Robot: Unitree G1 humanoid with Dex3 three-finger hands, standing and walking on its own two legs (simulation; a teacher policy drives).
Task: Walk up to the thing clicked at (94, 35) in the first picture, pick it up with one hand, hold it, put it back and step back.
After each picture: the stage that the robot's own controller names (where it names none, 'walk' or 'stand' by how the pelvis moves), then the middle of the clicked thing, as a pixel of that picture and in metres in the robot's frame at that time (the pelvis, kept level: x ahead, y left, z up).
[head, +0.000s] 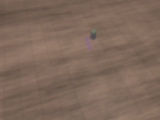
stand; (93, 34) +1.49 -0.08 -0.72
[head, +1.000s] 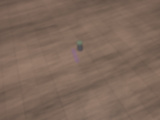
walk; (79, 46) +1.36 +0.18 -0.70
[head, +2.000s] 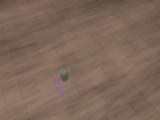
walk; (64, 75) +0.87 +0.28 -0.72
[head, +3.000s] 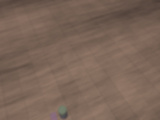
walk; (63, 112) +0.51 +0.21 -0.70
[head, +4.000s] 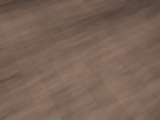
stand; out of the picture +0.44 +0.22 -0.72
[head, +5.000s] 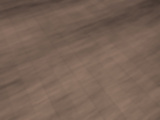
stand; out of the picture +0.41 +0.21 -0.73
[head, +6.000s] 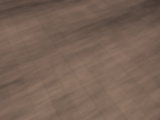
stand; out of the picture +0.41 +0.21 -0.73
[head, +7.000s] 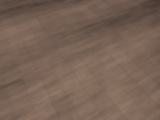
stand; out of the picture +0.40 +0.22 -0.73
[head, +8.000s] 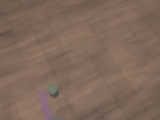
go down; (53, 91) +0.45 +0.19 -0.58
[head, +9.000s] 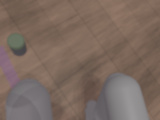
go down; (17, 45) +0.50 +0.24 -0.30
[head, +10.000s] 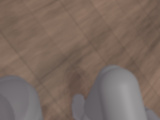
close in; out of the picture +0.48 +0.27 -0.26
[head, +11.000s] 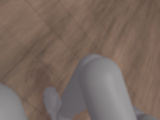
close; out of the picture +0.47 +0.30 -0.23
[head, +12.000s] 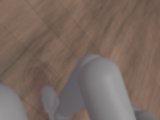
lift; out of the picture +0.45 +0.29 -0.24
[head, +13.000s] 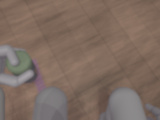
lift; (23, 68) +0.36 +0.22 -0.05
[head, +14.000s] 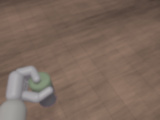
hold; (44, 90) +0.32 +0.16 +0.02
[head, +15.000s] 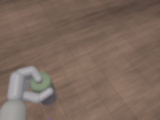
hold; (44, 89) +0.32 +0.16 +0.00
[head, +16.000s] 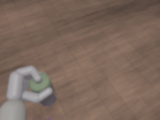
hold; (44, 90) +0.32 +0.16 +0.00
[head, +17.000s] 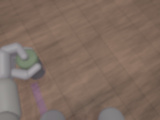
crouch; (32, 65) +0.41 +0.18 -0.07
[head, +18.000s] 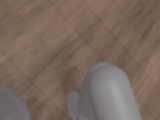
lower; out of the picture +0.50 +0.27 -0.15
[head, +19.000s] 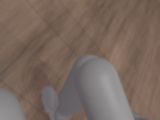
lower; out of the picture +0.44 +0.31 -0.24
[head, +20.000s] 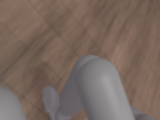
lower; out of the picture +0.44 +0.31 -0.24
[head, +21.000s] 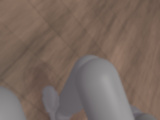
lower; out of the picture +0.44 +0.31 -0.24
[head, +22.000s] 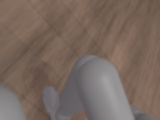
lower; out of the picture +0.44 +0.31 -0.24
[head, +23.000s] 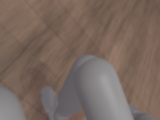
open; out of the picture +0.44 +0.31 -0.24
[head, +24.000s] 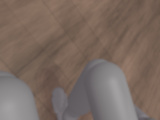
stand; out of the picture +0.45 +0.29 -0.25
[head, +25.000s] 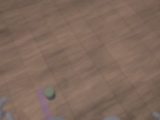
stand; (49, 93) +0.44 +0.20 -0.56
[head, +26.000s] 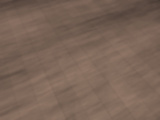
stand; out of the picture +0.41 +0.19 -0.67
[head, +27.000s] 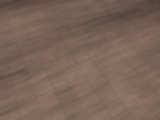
stand; out of the picture +0.41 +0.19 -0.67
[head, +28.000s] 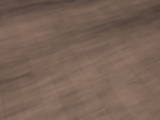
stand; out of the picture +0.42 +0.18 -0.71
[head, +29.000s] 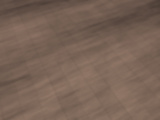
stand; out of the picture +0.40 +0.20 -0.73
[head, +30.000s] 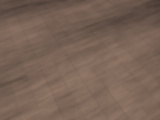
stand; out of the picture +0.39 +0.21 -0.73
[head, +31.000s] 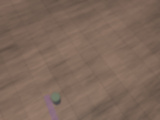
walk; (56, 99) +0.47 +0.18 -0.71
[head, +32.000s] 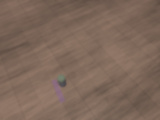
walk; (62, 81) +0.72 +0.26 -0.70
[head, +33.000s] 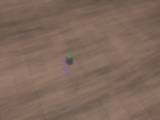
stand; (69, 59) +1.05 +0.16 -0.70
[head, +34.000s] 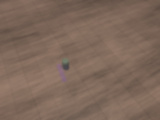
stand; (65, 64) +1.01 +0.20 -0.72
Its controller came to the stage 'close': yes
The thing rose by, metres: 0.71
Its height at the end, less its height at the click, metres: +0.00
